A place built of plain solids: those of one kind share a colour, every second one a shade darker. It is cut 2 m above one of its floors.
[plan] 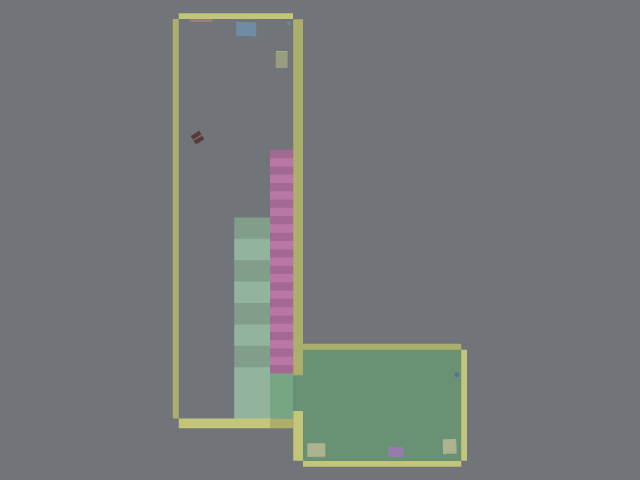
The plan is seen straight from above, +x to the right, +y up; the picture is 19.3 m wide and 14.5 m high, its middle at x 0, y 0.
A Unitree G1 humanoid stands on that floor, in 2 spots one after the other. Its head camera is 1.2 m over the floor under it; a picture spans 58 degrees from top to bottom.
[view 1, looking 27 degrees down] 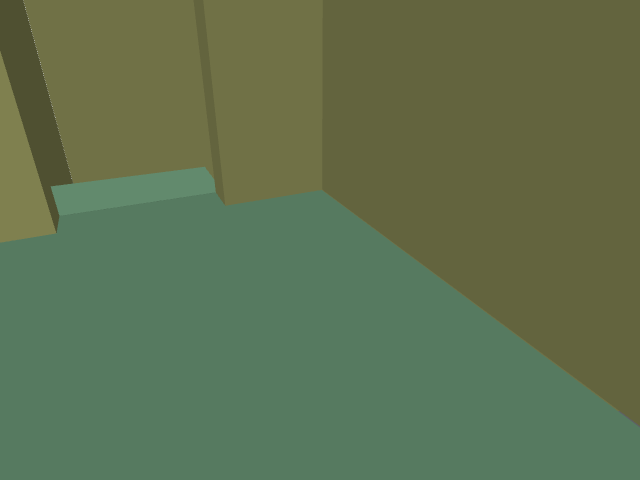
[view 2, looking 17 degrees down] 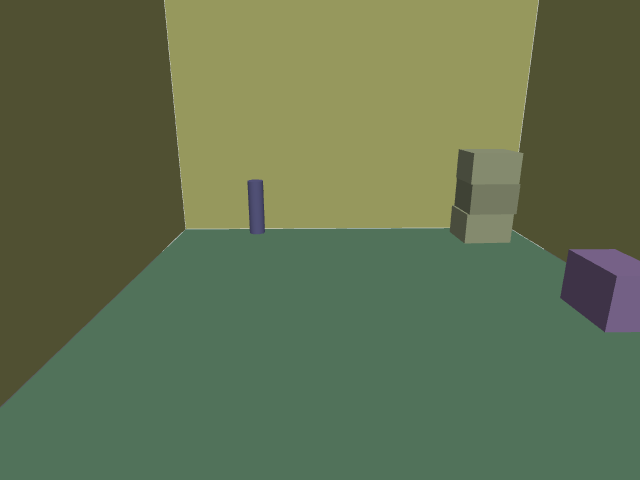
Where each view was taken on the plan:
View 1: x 2.41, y -4.69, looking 155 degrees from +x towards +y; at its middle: floor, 2.64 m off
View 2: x -0.06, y -4.63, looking -1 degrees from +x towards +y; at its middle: floor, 4.10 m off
